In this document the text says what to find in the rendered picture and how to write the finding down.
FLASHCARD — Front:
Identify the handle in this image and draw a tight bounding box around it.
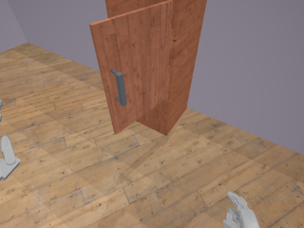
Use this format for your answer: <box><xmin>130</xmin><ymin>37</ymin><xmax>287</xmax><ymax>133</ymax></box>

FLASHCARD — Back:
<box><xmin>110</xmin><ymin>68</ymin><xmax>127</xmax><ymax>106</ymax></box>

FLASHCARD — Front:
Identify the left robot hand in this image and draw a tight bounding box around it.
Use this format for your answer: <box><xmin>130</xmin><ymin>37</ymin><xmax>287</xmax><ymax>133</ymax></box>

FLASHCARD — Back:
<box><xmin>0</xmin><ymin>99</ymin><xmax>21</xmax><ymax>181</ymax></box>

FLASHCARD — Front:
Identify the right robot hand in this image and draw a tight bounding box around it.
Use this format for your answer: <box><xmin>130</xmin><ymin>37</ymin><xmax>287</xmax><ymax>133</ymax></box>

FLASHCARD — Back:
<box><xmin>223</xmin><ymin>191</ymin><xmax>260</xmax><ymax>228</ymax></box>

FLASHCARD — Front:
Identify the cupboard door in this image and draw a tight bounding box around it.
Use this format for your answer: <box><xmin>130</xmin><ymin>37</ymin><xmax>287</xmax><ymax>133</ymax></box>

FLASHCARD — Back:
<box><xmin>89</xmin><ymin>0</ymin><xmax>174</xmax><ymax>134</ymax></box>

